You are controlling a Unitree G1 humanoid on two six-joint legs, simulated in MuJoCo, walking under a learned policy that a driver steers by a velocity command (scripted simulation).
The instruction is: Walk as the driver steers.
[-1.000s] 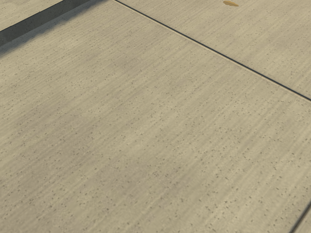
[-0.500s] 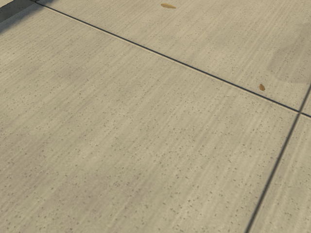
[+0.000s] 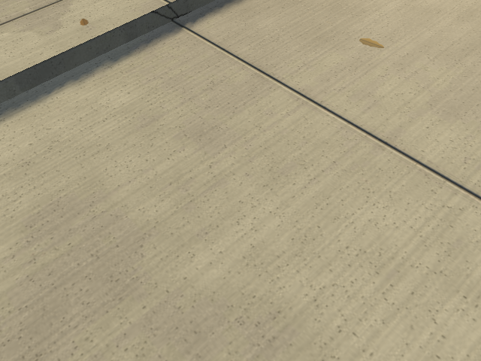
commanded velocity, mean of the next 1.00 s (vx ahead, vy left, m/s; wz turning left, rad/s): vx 0.48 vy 0.00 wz -0.14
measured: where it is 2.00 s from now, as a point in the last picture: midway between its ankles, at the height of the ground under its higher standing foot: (274, 206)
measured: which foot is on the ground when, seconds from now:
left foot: up 0.00-0.30, down 0.32-0.86, up 0.88-1.00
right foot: down 0.00-0.34, up 0.36-0.84, down 0.86-1.00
